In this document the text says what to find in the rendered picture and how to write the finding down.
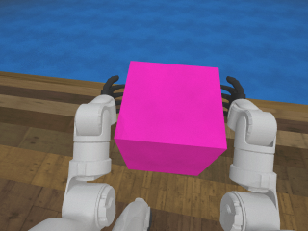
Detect right robot hand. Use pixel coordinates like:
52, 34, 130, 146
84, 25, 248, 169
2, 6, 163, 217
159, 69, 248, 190
220, 76, 246, 117

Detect left robot upper arm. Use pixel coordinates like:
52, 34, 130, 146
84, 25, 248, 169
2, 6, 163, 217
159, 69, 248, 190
28, 182, 116, 231

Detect robot right forearm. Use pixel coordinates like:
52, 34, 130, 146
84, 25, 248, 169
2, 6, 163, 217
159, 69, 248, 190
227, 98, 280, 228

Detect right robot upper arm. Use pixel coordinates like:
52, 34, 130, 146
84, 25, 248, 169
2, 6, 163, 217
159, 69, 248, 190
219, 191, 295, 231

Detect carton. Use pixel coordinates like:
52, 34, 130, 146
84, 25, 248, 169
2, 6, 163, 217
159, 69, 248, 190
114, 61, 227, 176

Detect robot left thigh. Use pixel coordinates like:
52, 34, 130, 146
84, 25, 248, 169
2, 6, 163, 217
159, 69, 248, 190
112, 201, 150, 231

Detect robot left shin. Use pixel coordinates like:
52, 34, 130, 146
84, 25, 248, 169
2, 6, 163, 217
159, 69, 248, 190
135, 197, 148, 231

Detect left robot hand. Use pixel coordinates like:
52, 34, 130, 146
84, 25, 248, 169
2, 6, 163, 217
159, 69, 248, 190
100, 75, 125, 114

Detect robot left forearm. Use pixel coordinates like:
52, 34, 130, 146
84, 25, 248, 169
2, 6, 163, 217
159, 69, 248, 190
62, 94, 117, 215

